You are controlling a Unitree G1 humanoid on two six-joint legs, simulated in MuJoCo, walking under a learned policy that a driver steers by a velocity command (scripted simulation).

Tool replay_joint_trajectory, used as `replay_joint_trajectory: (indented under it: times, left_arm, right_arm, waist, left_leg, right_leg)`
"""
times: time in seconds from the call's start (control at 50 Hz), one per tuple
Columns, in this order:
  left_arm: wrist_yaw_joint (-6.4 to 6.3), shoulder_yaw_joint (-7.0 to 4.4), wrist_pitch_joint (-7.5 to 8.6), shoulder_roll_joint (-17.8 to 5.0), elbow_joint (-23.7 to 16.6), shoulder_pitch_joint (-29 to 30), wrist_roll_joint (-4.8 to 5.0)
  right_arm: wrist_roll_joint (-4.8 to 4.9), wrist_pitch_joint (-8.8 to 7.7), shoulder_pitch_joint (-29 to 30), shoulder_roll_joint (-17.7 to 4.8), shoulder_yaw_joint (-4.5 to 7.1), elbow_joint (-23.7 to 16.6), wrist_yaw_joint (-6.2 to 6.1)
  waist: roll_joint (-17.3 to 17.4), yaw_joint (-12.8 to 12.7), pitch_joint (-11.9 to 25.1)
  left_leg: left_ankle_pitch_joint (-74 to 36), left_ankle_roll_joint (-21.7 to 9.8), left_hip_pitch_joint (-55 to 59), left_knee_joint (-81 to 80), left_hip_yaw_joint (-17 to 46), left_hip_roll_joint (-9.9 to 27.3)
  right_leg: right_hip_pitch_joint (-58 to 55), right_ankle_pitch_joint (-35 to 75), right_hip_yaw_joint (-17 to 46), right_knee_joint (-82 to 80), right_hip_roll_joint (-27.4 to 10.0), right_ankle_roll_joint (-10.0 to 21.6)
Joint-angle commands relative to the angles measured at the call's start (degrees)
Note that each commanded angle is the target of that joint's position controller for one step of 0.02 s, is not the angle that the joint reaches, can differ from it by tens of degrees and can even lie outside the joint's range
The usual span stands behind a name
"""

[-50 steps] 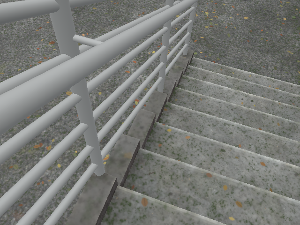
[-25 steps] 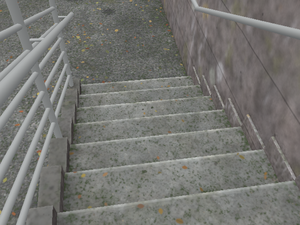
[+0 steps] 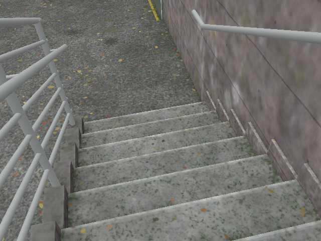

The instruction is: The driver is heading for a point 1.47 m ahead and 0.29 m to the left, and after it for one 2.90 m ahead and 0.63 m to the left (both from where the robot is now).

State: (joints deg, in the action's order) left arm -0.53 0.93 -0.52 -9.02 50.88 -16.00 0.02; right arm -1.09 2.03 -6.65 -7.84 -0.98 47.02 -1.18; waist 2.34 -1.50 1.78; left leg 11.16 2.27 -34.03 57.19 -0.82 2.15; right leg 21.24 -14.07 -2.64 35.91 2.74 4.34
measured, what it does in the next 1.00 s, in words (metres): steps on the spot: left foot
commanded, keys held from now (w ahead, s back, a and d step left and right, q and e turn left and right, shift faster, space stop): no key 1.00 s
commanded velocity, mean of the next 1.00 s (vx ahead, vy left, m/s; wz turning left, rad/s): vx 0.01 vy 0.00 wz -0.03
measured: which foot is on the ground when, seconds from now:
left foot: up 0.00-0.04, down 0.06-1.00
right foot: down 0.00-1.00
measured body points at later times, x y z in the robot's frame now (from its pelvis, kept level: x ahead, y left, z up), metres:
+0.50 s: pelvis +0.05 +0.04 +0.02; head +0.06 +0.06 +0.47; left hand +0.06 +0.28 -0.14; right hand +0.08 -0.18 -0.12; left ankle +0.04 +0.12 -0.72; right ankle +0.06 -0.08 -0.72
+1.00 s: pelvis +0.07 +0.06 +0.02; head +0.07 +0.08 +0.47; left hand +0.06 +0.30 -0.14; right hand +0.05 -0.16 -0.13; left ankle +0.04 +0.12 -0.72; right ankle +0.06 -0.08 -0.72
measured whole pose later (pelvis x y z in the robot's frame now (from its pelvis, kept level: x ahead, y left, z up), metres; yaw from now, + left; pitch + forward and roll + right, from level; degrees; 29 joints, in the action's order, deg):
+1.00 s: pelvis +0.07 +0.06 +0.02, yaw +0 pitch -1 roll -2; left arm 1.2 -1.9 -2.7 -10.9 67.8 -14.2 0.0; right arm -2.4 0.3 -21.5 -9.4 -1.2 59.5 -0.4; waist 0.3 0.6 -0.3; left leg 14.3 -4.4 -6.9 21.6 -2.5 -2.2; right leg 5.6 -9.8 -0.7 15.9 -0.1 -1.6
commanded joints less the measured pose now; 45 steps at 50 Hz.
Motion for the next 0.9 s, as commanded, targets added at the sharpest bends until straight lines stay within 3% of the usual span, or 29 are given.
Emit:
replay_joint_trajectory:
  times: [0.02,0.06,0.08,0.1,0.12,0.14,0.16,0.18,0.2,0.22,0.28,0.36,0.38,0.44,0.46,0.6,0.62,0.68,0.72,0.76,0.84,0.86,0.9]
  left_arm:
    - [0.82,-1.8,-0.53,-8.5,-5.2,1.9,-0.66]
    - [0.6,-1.22,-0.67,-6.7,-4.7,-1.0,-0.56]
    - [0.81,-0.67,-0.04,-4.9,-4.6,-2.1,-0.08]
    - [1.58,-0.49,1.0,-2.9,-5.2,-6.4,1.35]
    - [1.67,-1.43,0.49,-5.9,-3.3,-3.1,0.63]
    - [2.01,-2.03,0.24,-7.0,-3.2,-1.7,-0.37]
    - [2.48,-2.26,0.09,-6.6,-3.0,-1.3,-0.57]
    - [2.92,-2.2,-0.06,-5.8,-3.0,-0.9,-0.5]
    - [3.3,-2.03,-0.22,-5.1,-1.7,-3.0,-0.57]
    - [3.35,-2.17,0.25,-5.3,-0.7,-3.7,-0.11]
    - [3.46,-2.28,0.14,-5.1,1.1,-3.3,-0.06]
    - [2.76,-2.36,0.05,-5.7,3.4,-2.6,-0.31]
    - [2.5,-2.46,0.0,-5.6,4.8,-3.1,-0.1]
    - [1.87,-2.62,-0.25,-6.4,7.2,-3.9,0.25]
    - [1.55,-2.9,-0.5,-7.3,8.2,-4.5,-0.09]
    - [1.31,-2.77,-1.41,-6.8,11.8,-2.9,0.04]
    - [1.07,-2.74,-1.62,-6.8,12.7,-2.3,0.15]
    - [0.84,-2.74,-1.84,-6.8,13.8,-1.6,0.24]
    - [0.58,-2.45,-2.05,-6.1,14.7,-1.5,-0.26]
    - [0.94,-2.91,-2.48,-7.5,15.4,-2.0,-0.16]
    - [1.11,-2.84,-2.46,-6.6,16.1,-1.0,-0.09]
    - [1.64,-3.12,-2.23,-6.3,16.3,-1.3,0.14]
    - [1.64,-3.18,-2.04,-6.2,16.1,-0.1,0.06]
  right_arm:
    - [0.85,-0.09,-5.8,-4.9,0.8,-1.0,0.66]
    - [0.89,-1.34,-9.7,-4.7,0.73,0.5,0.03]
    - [-0.23,-2.32,-13.2,-5.2,0.54,1.2,-0.03]
    - [-0.01,-2.42,-9.6,-8.6,1.19,0.6,-0.33]
    - [0.92,-2.2,-6.7,-5.0,0.22,0.5,0.11]
    - [1.16,-2.42,-6.0,-5.2,0.15,0.4,0.38]
    - [1.0,-2.64,-6.2,-5.4,0.12,0.9,0.34]
    - [1.52,-2.73,-6.5,-5.8,0.17,1.6,0.11]
    - [1.54,-2.47,-6.2,-5.3,0.05,1.5,0.53]
    - [0.77,-2.35,-6.7,-6.1,0.32,1.8,0.86]
    - [0.86,-2.27,-8.9,-5.9,-0.13,3.0,1.51]
    - [0.35,-2.68,-11.2,-6.4,-0.55,4.8,1.05]
    - [-0.4,-2.49,-11.3,-6.8,-0.66,4.8,1.04]
    - [0.37,-2.14,-13.6,-7.3,-0.71,6.2,0.85]
    - [0.58,-2.17,-15.3,-7.8,-0.51,7.0,0.64]
    - [0.14,-1.94,-15.7,-7.3,-0.22,9.0,0.51]
    - [-0.8,-1.4,-13.9,-7.6,-0.27,8.1,0.75]
    - [-0.49,-1.13,-15.2,-7.5,-0.2,9.3,0.91]
    - [-0.55,-1.4,-16.3,-6.6,-0.35,10.7,0.9]
    - [-1.36,-1.28,-16.9,-7.5,-0.02,11.0,0.79]
    - [-1.14,-1.34,-17.3,-7.0,0.07,11.3,0.68]
    - [-1.35,-1.55,-18.2,-6.9,0.13,11.5,0.85]
    - [-1.47,-1.93,-18.0,-7.7,0.68,11.3,0.81]
  waist:
    - [-11.5,1.3,-5.2]
    - [-3.9,2.0,-7.4]
    - [0.1,2.4,-6.9]
    - [7.9,-1.8,-6.3]
    - [4.2,0.1,-6.4]
    - [3.5,-0.1,-6.6]
    - [3.3,-0.4,-4.5]
    - [4.3,-1.0,-4.4]
    - [2.5,-0.9,-4.5]
    - [1.8,-1.0,-4.5]
    - [0.7,-0.4,-3.6]
    - [0.1,0.4,-3.8]
    - [-0.4,0.1,-3.5]
    - [-0.4,0.9,-2.6]
    - [-1.2,1.1,-2.9]
    - [-0.1,1.1,-5.0]
    - [-0.3,1.6,-5.5]
    - [0.2,1.7,-5.0]
    - [-0.4,1.4,-6.1]
    - [2.1,1.6,-5.9]
    - [0.1,1.6,-5.1]
    - [0.1,1.4,-4.9]
    - [-0.3,1.9,-5.7]
  left_leg:
    - [7.8,-2.4,19.6,-13.8,-2.0,-1.5]
    - [4.9,-3.6,28.6,-27.8,0.1,0.8]
    - [1.0,-4.2,34.0,-33.3,7.0,7.0]
    - [-1.9,-6.9,32.4,-33.5,14.8,12.5]
    - [7.9,-8.0,22.1,-36.8,15.2,10.6]
    - [8.4,-6.6,18.0,-36.9,12.7,8.2]
    - [8.8,-5.8,17.6,-37.0,11.2,7.3]
    - [8.5,-5.0,17.0,-36.7,9.8,6.1]
    - [10.6,-5.1,18.0,-37.1,10.2,6.9]
    - [9.7,-4.4,18.6,-36.7,10.4,6.9]
    - [9.1,-4.3,18.6,-37.4,10.2,7.1]
    - [2.5,-4.4,20.6,-36.8,9.1,6.8]
    - [-3.6,-4.7,22.0,-36.2,8.8,6.9]
    - [-11.4,-4.9,25.1,-34.7,7.8,7.0]
    - [-12.1,-4.8,24.8,-35.5,8.1,7.7]
    - [-11.3,-4.3,24.9,-37.3,7.3,6.8]
    - [-14.0,-4.6,25.2,-37.5,7.2,6.4]
    - [-15.1,-4.8,25.9,-38.1,7.2,6.4]
    - [-14.7,-4.9,24.8,-38.6,7.3,6.9]
    - [-12.5,-4.6,24.5,-38.9,7.3,6.5]
    - [-9.4,-4.6,24.1,-40.1,8.4,6.6]
    - [-7.5,-4.9,24.4,-40.3,8.4,6.6]
    - [-5.3,-4.7,24.0,-41.2,9.0,6.4]
  right_leg:
    - [11.9,-13.2,16.8,-21.4,-13.9,6.7]
    - [13.2,-10.9,18.1,-18.9,-13.4,3.9]
    - [13.6,-8.1,15.9,-13.7,-12.0,1.3]
    - [12.5,-4.3,10.7,-13.7,-7.3,-0.6]
    - [3.3,-0.3,9.2,-14.3,-6.2,-1.7]
    - [-3.2,2.8,8.7,-13.3,-6.2,-1.8]
    - [-7.1,3.1,8.7,-13.1,-6.5,-1.8]
    - [-8.3,2.6,8.6,-14.0,-7.2,-2.0]
    - [-7.9,1.4,8.6,-14.9,-7.2,-1.8]
    - [-8.3,2.6,8.0,-14.8,-6.6,-1.3]
    - [-11.5,5.7,8.2,-15.9,-7.1,-1.4]
    - [-13.0,9.3,8.9,-17.1,-8.0,-1.0]
    - [-13.0,10.4,8.8,-18.4,-8.0,-1.0]
    - [-14.2,12.5,8.5,-19.0,-8.1,-1.2]
    - [-15.0,11.7,8.7,-19.0,-8.0,-1.2]
    - [-15.5,11.6,8.6,-19.9,-8.5,-1.7]
    - [-15.2,12.8,8.4,-19.8,-7.9,-1.9]
    - [-15.8,12.6,8.3,-20.3,-8.4,-1.9]
    - [-16.3,12.7,8.3,-21.1,-9.0,-2.2]
    - [-15.2,11.4,8.0,-21.1,-8.8,-2.1]
    - [-15.0,10.4,7.4,-21.1,-8.7,-2.2]
    - [-15.0,9.4,7.3,-21.3,-8.6,-2.5]
    - [-14.4,9.6,7.2,-21.5,-8.4,-2.8]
